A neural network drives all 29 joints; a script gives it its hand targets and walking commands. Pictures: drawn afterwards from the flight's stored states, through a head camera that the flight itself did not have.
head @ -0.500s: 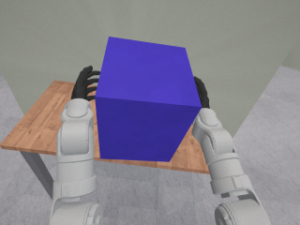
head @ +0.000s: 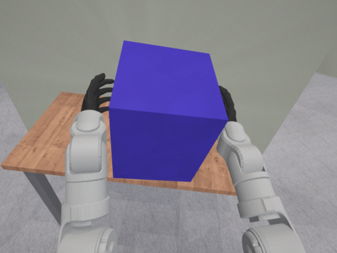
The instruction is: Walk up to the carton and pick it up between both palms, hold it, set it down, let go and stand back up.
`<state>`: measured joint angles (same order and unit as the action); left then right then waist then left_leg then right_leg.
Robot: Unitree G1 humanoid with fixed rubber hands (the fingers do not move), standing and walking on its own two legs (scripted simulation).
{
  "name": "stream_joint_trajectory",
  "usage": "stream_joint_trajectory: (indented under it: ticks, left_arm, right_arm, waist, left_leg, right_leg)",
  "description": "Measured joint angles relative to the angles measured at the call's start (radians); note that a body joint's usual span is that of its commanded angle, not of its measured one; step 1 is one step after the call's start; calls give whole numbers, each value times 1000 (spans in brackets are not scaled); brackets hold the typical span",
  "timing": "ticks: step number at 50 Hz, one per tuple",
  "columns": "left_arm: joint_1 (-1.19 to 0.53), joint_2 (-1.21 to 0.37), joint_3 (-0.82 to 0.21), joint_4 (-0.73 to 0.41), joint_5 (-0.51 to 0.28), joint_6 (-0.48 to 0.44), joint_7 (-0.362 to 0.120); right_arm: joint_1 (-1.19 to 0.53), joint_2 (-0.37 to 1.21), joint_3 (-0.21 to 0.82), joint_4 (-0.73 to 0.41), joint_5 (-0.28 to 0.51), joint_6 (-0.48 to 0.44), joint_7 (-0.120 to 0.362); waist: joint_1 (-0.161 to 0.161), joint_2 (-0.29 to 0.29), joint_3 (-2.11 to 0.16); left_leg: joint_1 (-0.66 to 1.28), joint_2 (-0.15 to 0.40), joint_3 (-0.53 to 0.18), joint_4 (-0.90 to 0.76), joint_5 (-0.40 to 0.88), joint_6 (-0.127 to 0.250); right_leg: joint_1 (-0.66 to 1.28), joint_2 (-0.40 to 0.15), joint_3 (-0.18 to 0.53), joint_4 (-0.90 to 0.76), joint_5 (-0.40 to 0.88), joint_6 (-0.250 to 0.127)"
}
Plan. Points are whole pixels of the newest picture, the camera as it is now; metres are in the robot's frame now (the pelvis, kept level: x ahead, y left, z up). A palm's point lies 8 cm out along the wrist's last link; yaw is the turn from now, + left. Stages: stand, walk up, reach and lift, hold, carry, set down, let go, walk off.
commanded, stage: hold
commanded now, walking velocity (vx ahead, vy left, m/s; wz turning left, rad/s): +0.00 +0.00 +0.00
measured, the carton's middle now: (160, 117) +0.39 +0.01 +0.15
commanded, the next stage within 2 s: none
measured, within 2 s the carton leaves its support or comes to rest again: neither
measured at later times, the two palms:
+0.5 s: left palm (91, 112) +0.35 +0.15 +0.20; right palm (224, 121) +0.35 -0.14 +0.18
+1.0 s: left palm (91, 112) +0.35 +0.15 +0.20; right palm (223, 121) +0.35 -0.14 +0.17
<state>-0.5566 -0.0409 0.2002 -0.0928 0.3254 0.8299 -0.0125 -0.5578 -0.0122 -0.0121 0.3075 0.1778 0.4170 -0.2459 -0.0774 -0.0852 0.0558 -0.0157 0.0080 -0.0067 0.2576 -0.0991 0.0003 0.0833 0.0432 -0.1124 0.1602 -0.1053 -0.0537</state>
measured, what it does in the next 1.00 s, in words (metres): stands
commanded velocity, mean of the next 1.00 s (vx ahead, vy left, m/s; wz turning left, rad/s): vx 0.00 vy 0.00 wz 0.00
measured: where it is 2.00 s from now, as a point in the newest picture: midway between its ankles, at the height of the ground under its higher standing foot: outside the picture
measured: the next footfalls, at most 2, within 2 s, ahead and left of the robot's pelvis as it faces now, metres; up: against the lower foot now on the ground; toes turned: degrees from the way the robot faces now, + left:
none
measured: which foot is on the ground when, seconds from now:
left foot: down 0.00-1.00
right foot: down 0.00-1.00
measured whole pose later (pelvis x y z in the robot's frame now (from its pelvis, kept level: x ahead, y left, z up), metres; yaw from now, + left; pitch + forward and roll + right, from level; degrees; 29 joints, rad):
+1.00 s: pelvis +0.00 +0.00 +0.00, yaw +0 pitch -8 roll -1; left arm -0.57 -0.03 0.20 -0.07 0.32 0.82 -0.01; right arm -0.57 0.00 -0.02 0.33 0.16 0.40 -0.24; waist -0.06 -0.09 0.06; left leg -0.03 0.01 0.00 0.26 -0.09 0.00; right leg 0.06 0.04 -0.11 0.17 -0.11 -0.06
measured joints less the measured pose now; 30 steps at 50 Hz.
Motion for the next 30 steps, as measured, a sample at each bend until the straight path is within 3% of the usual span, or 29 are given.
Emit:
stream_joint_trajectory:
  ticks: [30]
  left_arm:
    - [-6, 6, 0, 18, -1, -9, -2]
  right_arm:
    - [-6, 8, -10, 19, -12, -9, 7]
  waist:
    - [4, -7, -4]
  left_leg:
    - [-7, 3, -1, 4, 2, -3]
  right_leg:
    - [-8, 2, -3, 8, -1, -4]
